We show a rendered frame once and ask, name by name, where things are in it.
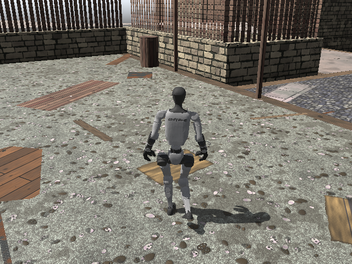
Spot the robot right forearm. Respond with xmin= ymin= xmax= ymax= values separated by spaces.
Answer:
xmin=197 ymin=134 xmax=207 ymax=153

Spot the robot foot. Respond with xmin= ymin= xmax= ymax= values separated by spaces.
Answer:
xmin=167 ymin=202 xmax=175 ymax=216
xmin=182 ymin=211 xmax=193 ymax=219

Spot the left robot hand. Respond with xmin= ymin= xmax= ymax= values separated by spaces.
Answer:
xmin=143 ymin=150 xmax=156 ymax=161

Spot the right robot hand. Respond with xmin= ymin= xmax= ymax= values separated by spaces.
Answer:
xmin=195 ymin=151 xmax=208 ymax=161

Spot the left robot foot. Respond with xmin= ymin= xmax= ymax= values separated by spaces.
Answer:
xmin=167 ymin=202 xmax=175 ymax=216

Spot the left robot upper arm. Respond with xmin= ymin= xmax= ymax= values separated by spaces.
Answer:
xmin=150 ymin=110 xmax=167 ymax=140

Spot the right robot foot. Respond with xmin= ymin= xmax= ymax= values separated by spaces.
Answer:
xmin=182 ymin=211 xmax=193 ymax=219

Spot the robot left forearm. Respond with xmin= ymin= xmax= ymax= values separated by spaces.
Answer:
xmin=145 ymin=131 xmax=155 ymax=152

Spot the right robot upper arm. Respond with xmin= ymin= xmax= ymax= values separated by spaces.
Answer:
xmin=189 ymin=111 xmax=203 ymax=142

